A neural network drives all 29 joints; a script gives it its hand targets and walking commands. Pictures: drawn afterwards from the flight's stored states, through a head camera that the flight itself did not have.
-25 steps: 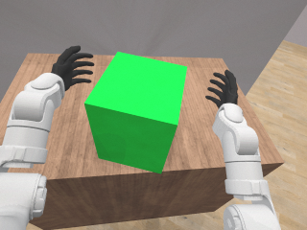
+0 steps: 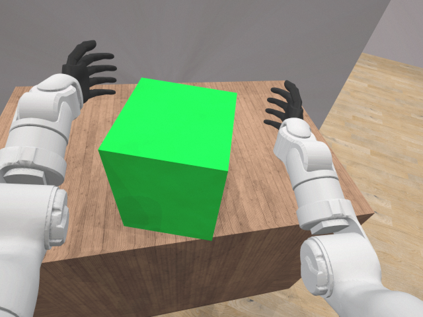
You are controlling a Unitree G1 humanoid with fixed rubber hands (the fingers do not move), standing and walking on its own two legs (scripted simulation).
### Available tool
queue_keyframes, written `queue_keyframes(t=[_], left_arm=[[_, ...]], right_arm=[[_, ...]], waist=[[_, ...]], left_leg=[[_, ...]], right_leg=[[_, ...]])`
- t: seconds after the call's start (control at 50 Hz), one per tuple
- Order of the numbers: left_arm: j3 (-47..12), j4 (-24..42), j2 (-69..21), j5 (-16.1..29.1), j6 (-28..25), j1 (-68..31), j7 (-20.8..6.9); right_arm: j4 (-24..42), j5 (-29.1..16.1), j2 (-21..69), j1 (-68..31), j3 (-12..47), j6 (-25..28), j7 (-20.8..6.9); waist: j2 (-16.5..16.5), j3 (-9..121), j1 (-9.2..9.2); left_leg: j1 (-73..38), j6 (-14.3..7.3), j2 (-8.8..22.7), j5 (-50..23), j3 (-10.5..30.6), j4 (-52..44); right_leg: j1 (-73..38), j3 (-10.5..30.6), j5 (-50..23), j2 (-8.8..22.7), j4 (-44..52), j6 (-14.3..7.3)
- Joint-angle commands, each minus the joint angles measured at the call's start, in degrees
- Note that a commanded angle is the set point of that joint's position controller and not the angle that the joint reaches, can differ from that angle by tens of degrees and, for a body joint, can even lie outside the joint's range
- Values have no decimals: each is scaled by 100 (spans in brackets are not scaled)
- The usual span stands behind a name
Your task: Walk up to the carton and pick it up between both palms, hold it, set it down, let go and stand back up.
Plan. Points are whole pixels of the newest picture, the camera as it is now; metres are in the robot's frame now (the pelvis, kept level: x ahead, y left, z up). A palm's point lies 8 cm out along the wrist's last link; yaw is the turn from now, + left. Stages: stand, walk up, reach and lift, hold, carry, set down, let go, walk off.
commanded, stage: reach and lift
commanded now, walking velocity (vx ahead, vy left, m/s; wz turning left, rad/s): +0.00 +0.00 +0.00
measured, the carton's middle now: (178, 162) +0.41 +0.05 +0.05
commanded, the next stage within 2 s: none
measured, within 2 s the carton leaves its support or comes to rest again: leaves its support in 1.30 s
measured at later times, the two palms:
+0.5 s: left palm (99, 131) +0.44 +0.20 +0.11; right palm (286, 158) +0.38 -0.18 +0.09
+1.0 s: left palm (109, 138) +0.45 +0.19 +0.08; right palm (269, 163) +0.39 -0.15 +0.07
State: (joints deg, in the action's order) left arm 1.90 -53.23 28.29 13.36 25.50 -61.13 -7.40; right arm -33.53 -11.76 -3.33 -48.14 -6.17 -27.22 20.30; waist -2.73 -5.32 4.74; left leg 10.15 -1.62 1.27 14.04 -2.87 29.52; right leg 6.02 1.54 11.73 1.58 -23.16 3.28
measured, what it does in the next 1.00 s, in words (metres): stands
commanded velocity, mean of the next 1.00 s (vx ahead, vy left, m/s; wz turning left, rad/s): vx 0.00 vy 0.00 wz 0.00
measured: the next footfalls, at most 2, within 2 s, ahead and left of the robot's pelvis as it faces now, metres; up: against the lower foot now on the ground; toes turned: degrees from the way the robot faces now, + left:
none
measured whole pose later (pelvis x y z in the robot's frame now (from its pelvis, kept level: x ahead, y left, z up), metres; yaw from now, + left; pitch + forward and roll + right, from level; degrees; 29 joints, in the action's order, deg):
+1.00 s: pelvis +0.01 +0.00 +0.00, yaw +0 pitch +5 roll -2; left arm -3.2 -68.8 20.8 13.2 -0.8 -50.9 -6.2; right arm -48.8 -11.1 3.3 -37.1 -4.6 3.3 18.4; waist -2.7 1.5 4.8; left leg 20.5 -1.3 1.6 13.7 -2.8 29.5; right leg 16.4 1.5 11.4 1.3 -23.2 3.2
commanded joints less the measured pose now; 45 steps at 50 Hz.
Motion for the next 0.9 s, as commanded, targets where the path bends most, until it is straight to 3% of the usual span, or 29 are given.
queue_keyframes(t=[0.0, 0.02, 0.04, 0.06, 0.08, 0.1, 0.14, 0.16, 0.18, 0.2, 0.24, 0.28, 0.32, 0.36, 0.42, 0.46, 0.48, 0.5, 0.54, 0.56, 0.6, 0.68, 0.72, 0.76, 0.78, 0.8, 0.82, 0.84, 0.88], left_arm=[[-741, -51, 420, 518, -802, -2128, -61], [-639, -90, 377, 540, -902, -2230, -42], [-710, -65, 506, 540, -1019, -2120, -57], [-819, -491, 391, 581, -1135, -2092, -77], [-793, -135, 269, 518, -1270, -2179, -17], [-837, 308, 147, 637, -1466, -2267, 21], [-914, -12, 104, 689, -1793, -2336, 63], [-927, 138, 95, 652, -1915, -2280, 152], [-963, 153, 206, 708, -2040, -2525, 128], [-759, 53, 271, 641, -2140, -2313, 167], [-1026, -838, 23, 680, -2328, -2240, 123], [-955, -770, 17, 646, -2593, -2147, 170], [-811, -706, 12, 589, -2820, -2309, 254], [-948, -1028, -52, 521, -2860, -2190, 234], [-742, -1304, -114, 423, -3076, -1969, 190], [-790, -1326, -237, 384, -3079, -1833, 224], [-769, -1310, -194, 309, -3074, -1796, 205], [-730, -1156, -257, 338, -3078, -1632, 169], [-614, -927, -434, 196, -3073, -1644, 133], [-557, -844, -390, 278, -3131, -1834, 152], [-400, -450, -368, -46, -3137, -1645, 181], [-285, 17, -375, -111, -3101, -1615, 203], [-302, 76, -433, 13, -3040, -1506, 154], [-162, -92, -388, -65, -3098, -1734, 91], [-292, -108, -580, 5, -3062, -1669, 108], [-249, 178, -683, -78, -3066, -1851, 155], [-395, -12, -859, -116, -3010, -1917, 120], [-274, 309, -887, -180, -3066, -1922, 146], [-109, 240, -935, -343, -3005, -1635, 116]], right_arm=[[259, -607, -425, -2269, 37, 699, -100], [516, -503, -405, -2585, -51, 786, -96], [241, -351, -468, -2370, -95, 875, -88], [250, -349, -411, -2358, -112, 961, -81], [245, -343, -439, -2317, -101, 1053, -132], [574, -454, -366, -2336, 15, 1240, -188], [279, -303, -346, -2483, -47, 1357, -276], [206, -299, -440, -2322, -161, 1474, -273], [-95, -171, -355, -2156, -197, 1518, -320], [102, -127, -256, -2124, -122, 1599, -340], [-439, -54, -283, -2291, -12, 1718, -393], [-381, 102, -190, -2112, -93, 1902, -402], [-278, 73, -127, -2216, 46, 2139, -439], [-788, 261, -169, -2149, -30, 2270, -449], [-630, 344, 55, -1960, 128, 2529, -395], [-729, 254, -44, -1880, 234, 2654, -395], [-1071, 374, -185, -1663, 50, 2685, -377], [-969, 279, -206, -1598, 115, 2764, -340], [-954, 234, 1, -1567, 240, 2996, -255], [-687, 186, 52, -1736, 338, 3052, -243], [-996, 190, 25, -1365, 348, 3163, -266], [-723, 359, -39, -1212, 149, 3427, -176], [-472, 249, 105, -1190, 348, 3431, -99], [-484, 146, 367, -1458, 581, 3410, -137], [-390, 230, 321, -1580, 488, 3464, -138], [-493, 215, 546, -1574, 442, 3419, -162], [-727, 311, 524, -1596, 349, 3384, -148], [-612, 339, 634, -1487, 351, 3419, -160], [-502, 548, 520, -1297, 184, 3499, -123]], waist=[[877, 2886, 842], [749, 3084, 750], [655, 2753, 940], [801, 2688, 849], [951, 2999, 908], [948, 3385, 789], [905, 3365, 737], [1168, 3419, 894], [1187, 3312, 904], [1029, 3433, 656], [897, 2921, 732], [697, 3132, 707], [778, 3610, 490], [701, 3395, 657], [433, 3555, 425], [594, 3635, 369], [636, 3501, 498], [533, 3523, 584], [684, 3977, 495], [656, 4209, 347], [934, 4273, 321], [979, 4362, 431], [797, 4390, 392], [709, 4346, 175], [734, 4240, 272], [896, 4284, 202], [983, 4003, 380], [915, 4224, 349], [846, 4367, 362]], left_leg=[[-913, 294, -78, -1928, 283, -632], [-776, 202, -48, -1612, 288, -742], [-717, 183, -72, -1525, 264, -757], [-503, 211, -95, -1424, 210, -689], [-853, 304, -15, -1824, 333, -650], [-1038, 338, -19, -2061, 318, -525], [-859, 289, 65, -1884, 335, -544], [-1079, 375, 61, -1964, 376, -479], [-997, 385, 41, -1744, 328, -458], [-931, 331, 77, -1815, 309, -433], [-459, 228, 59, -1222, 297, -503], [-255, 181, 62, -827, 302, -550], [-308, 184, 29, -960, 208, -397], [-187, 222, 52, -1032, 266, -286], [85, 151, 11, -1101, 189, -208], [-204, 181, 23, -1323, 206, -99], [-277, 230, -25, -1532, 177, -80], [-497, 268, -13, -1861, 244, -33], [-435, 317, 14, -2268, 220, 130], [-384, 325, 16, -2408, 151, 224], [-738, 476, 85, -3001, 215, 288], [-927, 544, 27, -3193, 238, 325], [-868, 477, 9, -3414, 193, 340], [-322, 362, -42, -3021, 116, 359], [-451, 412, 41, -3231, 233, 354], [-509, 474, 44, -3188, 222, 385], [-509, 463, 66, -2890, 215, 335], [-606, 429, 46, -2980, 159, 361], [-821, 476, 44, -3235, 189, 341]], right_leg=[[44, -512, -1681, -375, 534, -422], [9, -422, -1566, -378, 566, -451], [-79, -483, -1709, -357, 511, -385], [-2, -471, -1526, -342, 486, -418], [180, -553, -1496, -408, 463, -467], [244, -534, -1638, -384, 427, -408], [455, -596, -1305, -405, 357, -493], [640, -612, -1246, -429, 413, -518], [680, -590, -1069, -368, 418, -507], [603, -559, -1084, -369, 350, -485], [778, -599, -841, -329, 307, -505], [591, -572, -736, -302, 203, -487], [836, -508, -748, -299, 165, -455], [864, -568, -902, -295, 86, -450], [848, -459, -967, -251, 21, -359], [1047, -448, -1052, -251, 47, -406], [952, -485, -1315, -291, 84, -385], [967, -505, -1529, -327, 122, -325], [924, -480, -1721, -365, 45, -321], [1007, -439, -1780, -314, 0, -299], [1027, -531, -1977, -364, -39, -308], [1044, -507, -2138, -399, 62, -290], [846, -486, -2466, -392, 23, -240], [789, -337, -2501, -291, -66, -169], [932, -476, -2352, -368, -106, -212], [942, -450, -2115, -341, -43, -240], [1081, -503, -1873, -318, -23, -238], [995, -486, -2077, -287, -48, -225], [1019, -517, -2213, -357, 31, -247]])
